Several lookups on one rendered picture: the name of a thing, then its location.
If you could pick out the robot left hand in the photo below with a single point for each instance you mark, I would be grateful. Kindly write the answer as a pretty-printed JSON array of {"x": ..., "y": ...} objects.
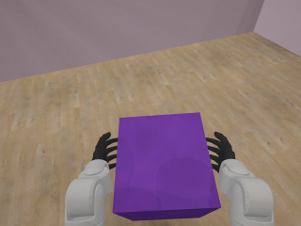
[{"x": 101, "y": 150}]

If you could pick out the carton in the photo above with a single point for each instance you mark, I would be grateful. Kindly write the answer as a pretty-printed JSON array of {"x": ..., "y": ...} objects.
[{"x": 163, "y": 168}]

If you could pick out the left robot forearm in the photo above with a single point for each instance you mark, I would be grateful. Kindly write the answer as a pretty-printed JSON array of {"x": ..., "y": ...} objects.
[{"x": 84, "y": 199}]

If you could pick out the robot right hand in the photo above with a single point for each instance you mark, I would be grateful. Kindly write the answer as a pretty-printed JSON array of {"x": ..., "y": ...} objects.
[{"x": 224, "y": 152}]

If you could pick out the right robot forearm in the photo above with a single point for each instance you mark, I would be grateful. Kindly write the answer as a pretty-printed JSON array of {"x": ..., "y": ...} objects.
[{"x": 251, "y": 199}]

